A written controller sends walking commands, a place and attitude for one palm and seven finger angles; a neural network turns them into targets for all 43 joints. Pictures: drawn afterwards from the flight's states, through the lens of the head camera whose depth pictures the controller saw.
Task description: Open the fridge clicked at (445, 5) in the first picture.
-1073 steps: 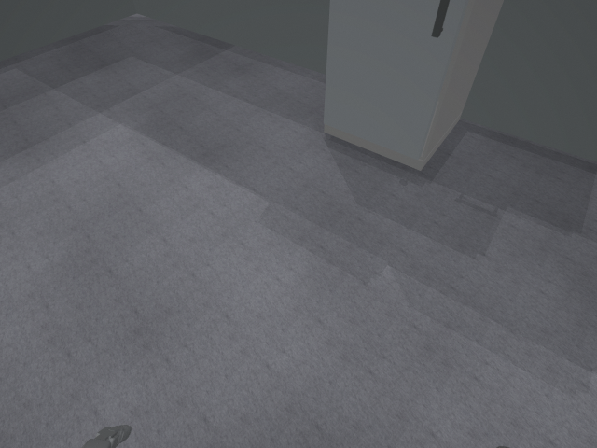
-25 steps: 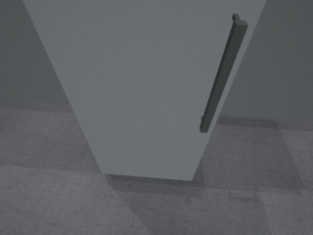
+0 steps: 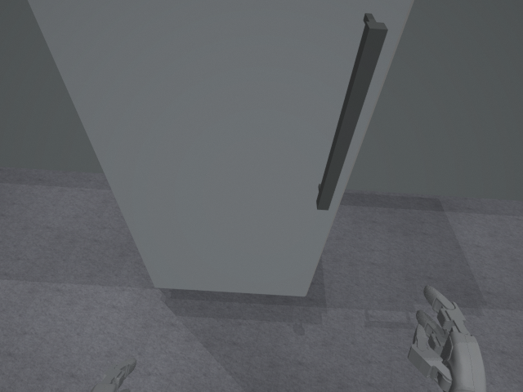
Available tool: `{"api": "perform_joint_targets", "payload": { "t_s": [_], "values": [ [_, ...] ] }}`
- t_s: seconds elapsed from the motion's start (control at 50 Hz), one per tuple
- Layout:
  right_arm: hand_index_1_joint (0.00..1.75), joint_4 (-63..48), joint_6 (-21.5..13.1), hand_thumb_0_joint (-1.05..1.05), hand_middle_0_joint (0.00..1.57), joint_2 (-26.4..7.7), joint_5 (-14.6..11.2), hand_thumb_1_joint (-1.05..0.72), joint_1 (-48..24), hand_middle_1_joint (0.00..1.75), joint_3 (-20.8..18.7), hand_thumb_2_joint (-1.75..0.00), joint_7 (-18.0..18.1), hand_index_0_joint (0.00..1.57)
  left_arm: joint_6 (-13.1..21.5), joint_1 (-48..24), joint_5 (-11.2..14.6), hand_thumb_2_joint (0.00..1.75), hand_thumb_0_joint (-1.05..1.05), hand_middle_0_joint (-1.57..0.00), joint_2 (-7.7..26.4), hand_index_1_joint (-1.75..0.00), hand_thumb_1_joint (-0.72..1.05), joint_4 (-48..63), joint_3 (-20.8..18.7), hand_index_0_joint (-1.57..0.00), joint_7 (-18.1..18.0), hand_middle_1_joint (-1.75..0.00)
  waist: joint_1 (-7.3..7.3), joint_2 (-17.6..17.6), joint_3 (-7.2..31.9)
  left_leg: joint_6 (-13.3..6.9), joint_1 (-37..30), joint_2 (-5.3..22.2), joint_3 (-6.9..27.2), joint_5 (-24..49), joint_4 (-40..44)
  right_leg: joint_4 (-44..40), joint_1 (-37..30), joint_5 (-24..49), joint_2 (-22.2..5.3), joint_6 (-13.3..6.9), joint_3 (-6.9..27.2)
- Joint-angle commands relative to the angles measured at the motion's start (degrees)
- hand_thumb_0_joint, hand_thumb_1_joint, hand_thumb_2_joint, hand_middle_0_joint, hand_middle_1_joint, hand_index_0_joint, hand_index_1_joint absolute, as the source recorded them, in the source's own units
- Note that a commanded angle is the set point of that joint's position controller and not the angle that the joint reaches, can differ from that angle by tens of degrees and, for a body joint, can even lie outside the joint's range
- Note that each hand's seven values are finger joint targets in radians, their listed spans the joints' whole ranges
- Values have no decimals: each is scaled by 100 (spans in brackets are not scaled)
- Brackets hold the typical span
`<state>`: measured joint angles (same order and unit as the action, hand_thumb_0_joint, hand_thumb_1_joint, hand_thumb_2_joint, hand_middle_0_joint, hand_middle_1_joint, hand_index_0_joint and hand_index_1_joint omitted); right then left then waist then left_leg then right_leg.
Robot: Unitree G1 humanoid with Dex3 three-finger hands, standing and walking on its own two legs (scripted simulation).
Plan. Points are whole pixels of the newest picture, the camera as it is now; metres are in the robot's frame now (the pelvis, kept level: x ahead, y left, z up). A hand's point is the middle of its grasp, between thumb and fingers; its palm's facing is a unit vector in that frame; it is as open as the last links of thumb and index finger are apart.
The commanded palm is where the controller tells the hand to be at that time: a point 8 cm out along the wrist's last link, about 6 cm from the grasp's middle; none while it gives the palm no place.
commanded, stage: raise the hand to about handle height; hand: right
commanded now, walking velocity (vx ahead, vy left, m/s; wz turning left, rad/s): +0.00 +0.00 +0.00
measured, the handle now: (341, 130) +0.55 -0.11 +0.13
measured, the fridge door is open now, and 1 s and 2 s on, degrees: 0 0 0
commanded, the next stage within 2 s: move the hooked fingers beside the handle in 1.92 s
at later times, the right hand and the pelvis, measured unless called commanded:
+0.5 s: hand (425, 358) +0.19 -0.21 +0.02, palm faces -0.10 +0.99 -0.06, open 10.2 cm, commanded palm +0.16 -0.28 +0.02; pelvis -0.05 -0.01 -0.05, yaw +0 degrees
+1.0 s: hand (483, 324) +0.22 -0.26 +0.08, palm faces +0.03 +1.00 -0.06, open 13.1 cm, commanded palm +0.19 -0.32 +0.08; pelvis -0.03 -0.02 -0.02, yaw +0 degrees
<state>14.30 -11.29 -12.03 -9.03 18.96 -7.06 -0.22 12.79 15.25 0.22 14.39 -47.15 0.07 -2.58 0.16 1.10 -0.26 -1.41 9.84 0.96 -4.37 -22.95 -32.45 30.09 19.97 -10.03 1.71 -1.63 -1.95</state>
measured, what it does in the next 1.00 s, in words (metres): stands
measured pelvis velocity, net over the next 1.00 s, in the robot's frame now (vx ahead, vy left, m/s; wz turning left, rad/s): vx -0.03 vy -0.02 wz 0.01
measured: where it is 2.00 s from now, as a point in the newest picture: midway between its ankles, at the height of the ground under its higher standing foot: outside the picture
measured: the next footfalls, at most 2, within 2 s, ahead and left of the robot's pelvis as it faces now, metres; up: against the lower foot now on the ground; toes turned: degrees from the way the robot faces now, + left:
none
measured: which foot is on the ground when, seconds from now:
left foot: down 0.00-1.00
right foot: down 0.00-1.00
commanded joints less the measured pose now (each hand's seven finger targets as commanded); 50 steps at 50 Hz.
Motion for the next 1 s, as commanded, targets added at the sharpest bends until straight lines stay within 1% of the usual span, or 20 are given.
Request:
{"api": "perform_joint_targets", "payload": {
  "t_s": [0.0, 0.02, 0.06, 0.1, 0.12, 0.18, 0.2, 0.22, 0.24, 0.26, 0.32, 0.38, 0.42, 0.46, 0.52, 0.6, 0.7, 0.72, 0.84, 0.98],
  "values": [
    [45, 594, -1597, 0, 22, 72, -510, -67, 967, 45, -311, -80, -1071, 22, 398, -738, -80, 90, 0, -20, 799, -30, 90, 1141, -381, -20, 148, -30, -120, -1617, -226, 96, 2871, -170, -109, 743, -522, 1072, 907, -258, -158, 33, 470],
    [47, 792, -1957, 0, 22, -149, -634, -64, 1401, 47, -618, -79, -1516, 22, 416, -742, -51, 90, 0, -20, 799, -30, 90, 1297, -422, -20, 229, -30, -400, -1268, 147, 20, 2690, -116, 73, 1025, -889, 1348, 1110, -165, -92, 93, 362],
    [50, 320, -2576, 0, 22, -657, -934, -60, 991, 50, -939, -77, -2405, 22, 482, -933, -24, 90, 0, -20, 848, -30, 90, 1673, -434, -20, 314, -30, -463, -443, 988, -47, 2775, 0, 352, 853, -1385, 1863, 1429, -342, -56, 199, 233],
    [53, -193, -2436, 0, 22, -1176, -1085, -55, 817, 53, -1409, -75, -2677, 22, 481, -1073, 37, 90, 0, -20, 838, -30, 90, 2174, -420, -20, 289, -30, -632, 196, 1692, -42, 2686, 3, 559, 332, -1452, 2039, 1434, -494, -39, 122, 74],
    [54, -329, -2204, 0, 23, -1408, -1166, -53, 665, 54, -1663, -74, -2647, 23, 421, -1045, 55, 90, 0, -20, 834, -30, 90, 2267, -416, -20, 266, -30, -648, 312, 1653, -31, 2725, -12, 663, 25, -1388, 2060, 1521, -627, -69, 111, 104],
    [58, -1711, -1922, 0, 23, -1250, -1384, -46, -506, 58, -1519, -71, -2242, 23, 351, -989, 131, 90, 0, -20, 682, -30, 90, 2625, -302, -20, 81, -30, -367, 153, 1587, 68, 3069, -43, 842, -1524, -945, 1937, 1423, -1531, -188, 13, 244],
    [60, -2098, -1958, 0, 23, -1291, -1314, -43, -1080, 60, -1432, -70, -2022, 23, 364, -931, 140, 90, 0, -20, 653, -30, 90, 2571, -271, -20, 12, -30, -210, 354, 1464, 64, 3245, -57, 893, -1980, -865, 1861, 1378, -1997, -232, 10, 323],
    [62, -2619, -2024, 0, 24, -1290, -1237, -41, -1809, 62, -1221, -69, -1813, 24, 382, -930, 108, 90, 0, -20, 660, -30, 90, 2500, -208, -20, -79, -30, 37, 184, 1208, 64, 3492, -113, 918, -2094, -898, 1900, 1472, -2239, -292, -30, 473],
    [63, -3026, -2114, 0, 24, -1420, -1087, -39, -2185, 63, -1176, -68, -1650, 24, 444, -791, 92, 90, 0, -20, 682, -30, 90, 2394, -203, -20, -159, -30, 95, 541, 1399, 6, 3447, -140, 893, -1917, -939, 1894, 1201, -2173, -313, -59, 542],
    [64, -3039, -2137, 0, 24, -1211, -962, -36, -1955, 64, -884, -67, -1579, 24, 524, -692, 86, 90, 0, -20, 645, -30, 90, 2305, -142, -20, -217, -30, 163, 653, 1251, -24, 3471, -175, 766, -1650, -991, 1830, 1026, -2152, -345, -70, 600],
    [69, -2942, -2009, 0, 24, -979, -850, -29, -1607, 69, -287, -64, -1717, 24, 710, -576, 100, 90, 0, -20, 771, -30, 90, 2079, -10, -20, -361, -30, 308, 541, 1094, 2, 3387, -255, 585, -1197, -1039, 1766, 911, -2052, -372, -110, 735],
    [74, -2063, -1427, 0, 25, -1257, -803, -22, -1395, 74, -402, -61, -2007, 25, 768, -521, 158, 90, 0, -20, 812, -30, 90, 1913, 46, -20, -463, -30, 324, 235, 588, 39, 3295, -240, 603, -1399, -730, 1673, 1225, -2027, -329, -82, 719],
    [76, -1402, -874, 0, 25, -1505, -822, -18, -1094, 76, -788, -59, -2118, 25, 742, -541, 181, 90, 0, -20, 817, -30, 90, 1926, 51, -20, -471, -30, 86, 185, 594, 25, 3052, -225, 590, -1338, -605, 1513, 1278, -1940, -299, -60, 720],
    [80, -1570, -463, 0, 25, -1686, -979, -13, -807, 80, -1227, -57, -2122, 25, 698, -641, 205, 90, 0, -20, 757, -30, 90, 2083, 23, -20, -428, -30, -224, 282, 1069, 10, 2590, -177, 464, -954, -584, 1313, 972, -1546, -292, -28, 668],
    [84, -1979, -199, 0, 26, -1838, -1257, -6, -502, 84, -1851, -54, -1854, 26, 654, -788, 155, 90, 0, -20, 643, -30, 90, 2236, 14, -20, -368, -30, -530, 352, 1581, -16, 2031, -231, 253, -139, -668, 1157, 516, -822, -306, 4, 617],
    [90, -2806, -604, 0, 27, -1471, -1178, 3, -515, 90, -1617, -50, -1442, 27, 710, -630, 107, 90, 0, -20, 604, -30, 90, 2221, -12, -20, -183, -30, -329, 677, 1500, -37, 2237, -328, -4, 471, -854, 1086, 25, -326, -364, 47, 623],
    [98, -2398, -720, 0, 27, -1334, -1007, 15, -932, 98, -1110, -45, -1675, 27, 751, -425, 117, 90, 0, -20, 808, -30, 90, 2056, -36, -20, -178, -30, 46, 234, 970, 40, 2589, -346, 17, 108, -729, 1015, 246, -868, -382, 4, 730],
    [99, -2346, -656, 0, 28, -1396, -1033, 17, -1055, 99, -1119, -44, -1781, 28, 756, -418, 134, 90, 0, -20, 855, -30, 90, 2050, -35, -20, -215, -30, 47, 115, 921, 40, 2536, -358, 49, 68, -665, 988, 273, -946, -379, -15, 736],
    [108, -2728, -335, 0, 29, -2042, -1151, 31, -1632, 108, -1696, -38, -1983, 29, 813, -551, 192, 90, 0, -20, 844, -30, 90, 2069, 8, -20, -383, -30, -191, 607, 1578, -14, 2004, -301, 44, 308, -464, 656, -487, -671, -367, 22, 810],
    [118, -2206, -34, 0, 30, -1901, -1181, 48, -2049, 118, -1669, -31, -1937, 30, 746, -656, 209, 90, 0, -20, 808, -30, 90, 1974, 107, -20, -396, -30, -193, 673, 887, -23, 1810, -342, -10, 365, -113, 223, -585, -829, -374, 77, 837]
  ]
}}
